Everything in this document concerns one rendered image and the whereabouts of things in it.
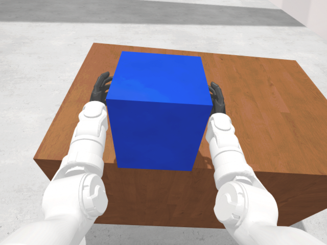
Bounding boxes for robot right hand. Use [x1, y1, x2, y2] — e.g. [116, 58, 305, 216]
[208, 82, 226, 117]

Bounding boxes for right robot forearm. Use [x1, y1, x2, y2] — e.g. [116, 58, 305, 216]
[205, 113, 267, 190]

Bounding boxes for robot left hand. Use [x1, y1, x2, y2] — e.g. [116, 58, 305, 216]
[89, 71, 113, 106]

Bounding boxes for left robot upper arm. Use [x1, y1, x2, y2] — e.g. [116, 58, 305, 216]
[0, 173, 108, 245]

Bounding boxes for carton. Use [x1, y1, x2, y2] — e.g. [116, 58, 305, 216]
[106, 51, 213, 171]

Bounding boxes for pedestal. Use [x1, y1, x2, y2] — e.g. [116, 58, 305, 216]
[33, 43, 327, 229]

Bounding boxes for left robot forearm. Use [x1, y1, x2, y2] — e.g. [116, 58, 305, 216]
[42, 101, 108, 214]

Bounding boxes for right robot upper arm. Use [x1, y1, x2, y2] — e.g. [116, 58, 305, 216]
[214, 181, 326, 245]

